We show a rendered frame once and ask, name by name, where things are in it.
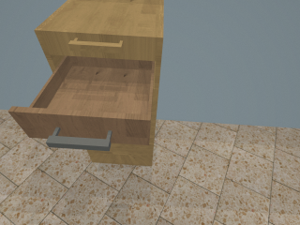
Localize drawer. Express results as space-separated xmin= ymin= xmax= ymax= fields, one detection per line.
xmin=8 ymin=55 xmax=155 ymax=145

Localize cabinet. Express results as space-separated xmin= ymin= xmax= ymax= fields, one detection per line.
xmin=34 ymin=0 xmax=164 ymax=167

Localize handle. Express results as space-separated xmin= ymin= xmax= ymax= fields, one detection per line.
xmin=68 ymin=40 xmax=123 ymax=54
xmin=46 ymin=127 xmax=113 ymax=151

